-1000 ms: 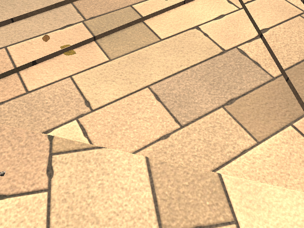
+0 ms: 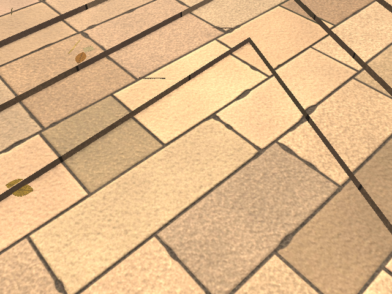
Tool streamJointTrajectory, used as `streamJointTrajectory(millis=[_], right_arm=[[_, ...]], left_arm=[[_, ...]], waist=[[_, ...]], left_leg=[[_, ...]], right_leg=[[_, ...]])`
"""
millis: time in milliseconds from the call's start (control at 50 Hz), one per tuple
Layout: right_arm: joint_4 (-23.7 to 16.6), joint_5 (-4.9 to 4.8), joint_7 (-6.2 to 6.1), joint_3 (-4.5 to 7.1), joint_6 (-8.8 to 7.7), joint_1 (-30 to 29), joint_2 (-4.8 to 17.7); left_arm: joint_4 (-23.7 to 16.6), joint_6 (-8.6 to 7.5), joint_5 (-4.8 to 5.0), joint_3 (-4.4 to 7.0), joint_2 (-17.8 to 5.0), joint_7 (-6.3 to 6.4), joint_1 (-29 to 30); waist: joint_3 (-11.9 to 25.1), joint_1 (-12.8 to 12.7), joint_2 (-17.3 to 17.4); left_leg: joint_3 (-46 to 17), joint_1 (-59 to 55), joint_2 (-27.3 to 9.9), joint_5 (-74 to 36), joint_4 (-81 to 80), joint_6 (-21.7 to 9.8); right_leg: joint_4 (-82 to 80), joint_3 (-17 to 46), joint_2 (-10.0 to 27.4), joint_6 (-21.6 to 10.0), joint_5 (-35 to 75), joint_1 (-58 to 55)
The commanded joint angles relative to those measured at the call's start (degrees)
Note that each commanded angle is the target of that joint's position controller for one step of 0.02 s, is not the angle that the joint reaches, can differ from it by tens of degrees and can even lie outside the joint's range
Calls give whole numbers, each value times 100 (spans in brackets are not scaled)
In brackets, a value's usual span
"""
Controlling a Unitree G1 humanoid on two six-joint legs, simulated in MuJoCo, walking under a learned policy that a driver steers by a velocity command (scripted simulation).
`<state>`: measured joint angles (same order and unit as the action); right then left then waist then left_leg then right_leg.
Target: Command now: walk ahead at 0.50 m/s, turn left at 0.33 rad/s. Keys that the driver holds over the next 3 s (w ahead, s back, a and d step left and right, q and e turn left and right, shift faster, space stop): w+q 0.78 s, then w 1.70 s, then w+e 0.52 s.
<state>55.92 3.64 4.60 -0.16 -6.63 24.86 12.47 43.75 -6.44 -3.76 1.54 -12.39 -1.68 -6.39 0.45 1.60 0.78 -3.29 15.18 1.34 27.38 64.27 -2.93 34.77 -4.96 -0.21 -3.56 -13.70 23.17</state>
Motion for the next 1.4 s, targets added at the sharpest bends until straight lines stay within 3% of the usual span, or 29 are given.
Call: streamJointTrajectory(millis=[20,60,180,220,280,340,420,440,460,500,540,560,580,600,620,640,660,680,720,780,860,940,960,980,1000,1040,1080,1220,1400], right_arm=[[-612,69,-171,106,-61,-500,354],[-669,181,-136,-13,83,-620,-63],[-788,152,202,-30,224,-793,-117],[-920,193,169,27,176,-1251,120],[-1015,129,98,25,234,-1740,146],[-1214,149,92,27,393,-2082,247],[-1337,232,81,-84,455,-2870,65],[-1599,-1041,112,143,502,-3774,311],[-1585,-1055,160,111,503,-3579,311],[-1197,-734,198,238,559,-2634,331],[-464,-583,-1,599,622,-541,854],[-184,-468,-136,703,607,126,1349],[-250,-364,-186,705,452,236,1768],[-392,-418,-215,735,526,720,1567],[-243,-449,-314,727,600,759,1522],[-661,-471,-363,598,580,-387,1109],[-872,-344,-418,579,460,-930,1117],[-1046,-371,-421,549,357,-1543,1004],[-1147,-376,-460,550,318,-1927,1000],[-1129,-430,-642,636,324,-1577,1114],[-926,-556,-631,639,357,-952,901],[-929,-494,-586,520,324,-821,474],[-1019,-545,-560,429,231,-483,70],[-1060,-637,-544,452,134,-268,221],[-1037,-646,-541,583,109,-621,724],[-1199,-457,-565,601,155,-1386,724],[-1136,-431,-557,627,228,-1236,615],[-1259,-399,-489,489,250,-2125,229],[-1491,-500,-281,449,118,-2998,420]], left_arm=[[422,5,36,72,-244,159,-1479],[321,-12,48,-67,234,228,-998],[839,-97,-349,50,-151,287,-1685],[903,-140,-217,-123,94,350,-1840],[1146,-146,-294,-228,7,261,-2260],[1340,-121,-292,-300,-77,113,-2532],[1758,-2,-112,-271,-170,299,-3272],[1566,191,746,92,-869,426,-2439],[1455,283,737,101,-919,477,-2425],[1473,382,599,128,-746,482,-2623],[1404,329,576,166,-678,367,-2227],[1215,216,467,162,-318,344,-2112],[846,-1,569,18,-215,231,-2765],[362,-170,720,11,-496,149,-2066],[105,-250,855,-15,-457,164,-1561],[99,-208,775,71,-692,335,-1169],[122,-161,696,102,-606,416,-1262],[173,-7,476,170,-651,470,-1254],[153,128,322,215,-509,478,-1300],[-66,106,301,157,-366,403,-445],[-235,80,496,212,-603,278,173],[-21,-3,417,427,-912,204,-740],[154,-46,312,584,-1487,196,-1499],[401,-45,325,661,-1624,105,-2224],[272,-85,393,524,-1151,80,-1885],[102,-21,376,432,-871,86,-958],[109,6,336,366,-658,89,-594],[601,13,467,434,-840,226,-1374],[1090,159,565,518,-1079,263,-1829]], waist=[[256,-466,-184],[14,-103,-252],[-175,-181,-74],[-226,-320,-154],[-387,-481,-222],[-993,-562,-207],[-1426,-1029,-48],[-1979,-1068,34],[-1533,-975,187],[-625,-732,-27],[416,395,-93],[508,582,1166],[2213,318,1702],[3018,829,1291],[2687,658,921],[1766,295,-304],[1395,-54,-99],[678,-389,-612],[195,-671,-300],[331,-336,302],[137,-74,477],[284,-604,342],[651,-632,-1175],[1084,-709,-2390],[466,-735,-1483],[-145,-457,-547],[-25,-138,-792],[78,-353,-617],[-303,-475,-776]], left_leg=[[-419,2671,-701,-744,1517,-230],[-402,2108,-922,-1152,924,-216],[-143,2522,-987,-3286,-512,-122],[-348,3262,-1031,-4652,-1619,-92],[57,2338,-881,-5768,-2533,-126],[57,2301,-998,-5108,-2760,-197],[267,2915,-1040,-4427,-3820,-71],[95,3067,-715,-4109,-3588,-11],[315,2842,-622,-4189,-3852,-40],[619,1232,-437,-4578,-3978,-217],[972,-1951,-112,-5275,-4079,-548],[-9,-3756,-801,-7395,-3431,-992],[-1588,-5749,-1820,-8417,-1968,-2066],[-2452,-5894,-2179,-5430,-2961,-2490],[-3061,-5357,-2201,-2673,-3880,-2343],[-3070,-3717,-2117,-1273,-4602,-1906],[-3865,-2549,-2544,-1705,-4532,-2142],[-3307,-900,-2286,-3061,-4598,-2042],[-2168,762,-1596,-3136,-4695,-1704],[-1020,1465,-719,-3174,-4600,-1290],[-1326,825,-924,-1621,-4486,-1082],[-1199,846,-487,-1092,-2983,-555],[-402,2233,337,-435,-812,-169],[-398,3463,499,786,677,-65],[-759,3995,202,442,1225,-161],[-337,3678,-348,-706,713,-227],[-247,2779,-634,-1218,-12,-136],[117,2473,-553,-2751,-2219,115],[477,1699,-244,-2165,-3694,-131]], right_leg=[[-1864,2351,2096,-1485,1016,-1953],[-2276,1510,1739,-1199,1311,-1126],[-2177,141,1475,-1078,1903,-1208],[-1846,72,1378,-924,1359,-1905],[-1489,-368,1114,-809,772,-1288],[-1263,-188,1540,-847,101,-1433],[-897,12,1787,-745,-133,-2773],[-102,-207,1743,-408,469,-2058],[366,-455,1699,-289,1160,-2373],[1778,-692,1654,-159,2012,-2223],[4460,-917,1180,204,1953,-687],[7136,-762,318,680,-2935,1548],[8238,551,339,760,-3568,2895],[7534,1111,436,641,-2923,3313],[7152,1076,575,550,-2499,3760],[5986,907,734,504,-1209,3459],[5775,1258,790,584,-784,3205],[5032,1295,926,838,-696,2463],[3312,1171,1061,992,-758,1331],[1330,795,567,965,899,44],[331,764,358,731,1254,-86],[-180,771,410,152,384,-1368],[-794,2626,1559,-552,-7,-2891],[-1888,5296,2428,-1253,-1845,-3596],[-2063,5233,2353,-1141,-2574,-3295],[-2035,3485,1816,-792,-1455,-1970],[-2243,2604,1441,-622,-360,-1226],[-2540,1285,1214,-634,1430,-1614],[-1961,1172,1570,-561,2135,-2385]])
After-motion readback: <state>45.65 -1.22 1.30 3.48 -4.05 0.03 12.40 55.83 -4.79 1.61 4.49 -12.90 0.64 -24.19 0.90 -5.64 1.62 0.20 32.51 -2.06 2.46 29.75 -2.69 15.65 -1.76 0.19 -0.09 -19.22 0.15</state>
